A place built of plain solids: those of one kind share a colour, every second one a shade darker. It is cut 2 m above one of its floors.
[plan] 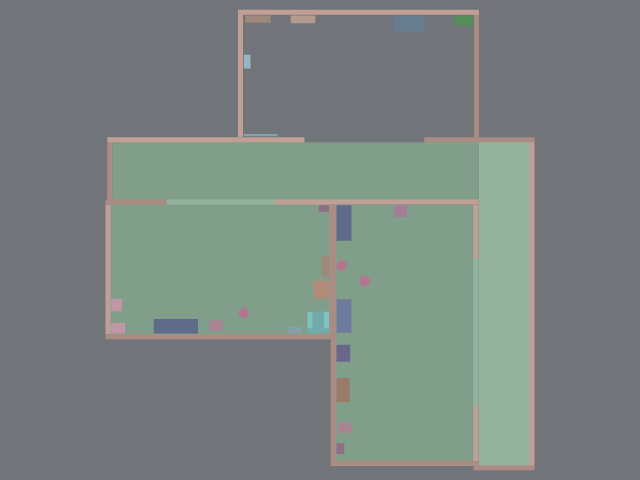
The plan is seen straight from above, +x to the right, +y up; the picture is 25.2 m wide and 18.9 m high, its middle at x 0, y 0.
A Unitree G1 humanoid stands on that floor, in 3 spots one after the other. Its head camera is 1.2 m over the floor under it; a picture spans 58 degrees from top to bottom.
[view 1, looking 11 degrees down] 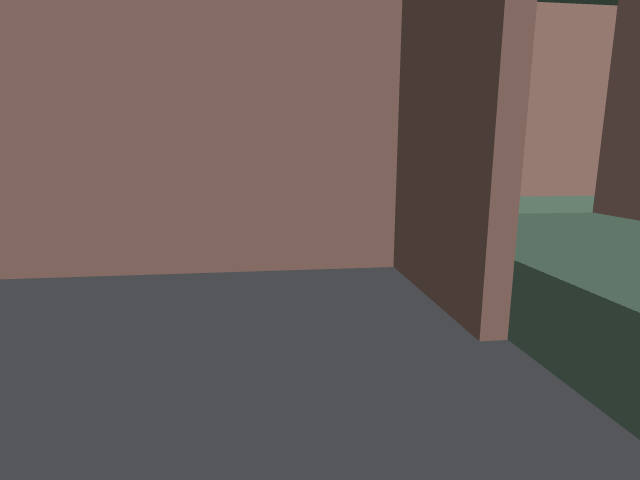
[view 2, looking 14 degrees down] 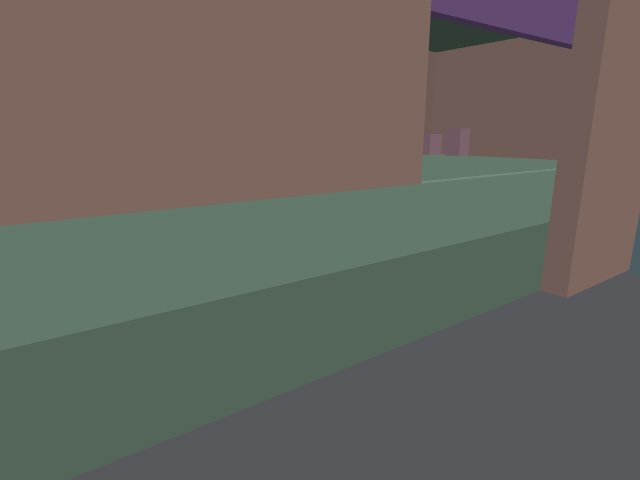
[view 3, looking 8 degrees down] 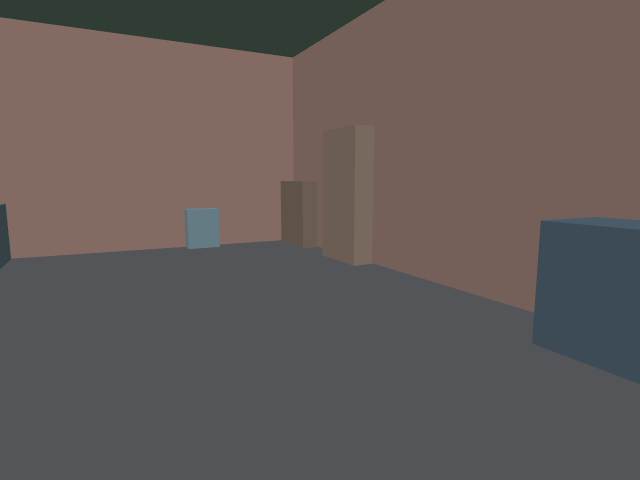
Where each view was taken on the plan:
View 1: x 1.58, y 5.42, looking -7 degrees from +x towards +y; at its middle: wall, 4.60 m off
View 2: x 2.65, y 5.42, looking -126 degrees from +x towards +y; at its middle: floor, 2.72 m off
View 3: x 4.89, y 5.42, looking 153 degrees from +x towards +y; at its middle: wall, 7.69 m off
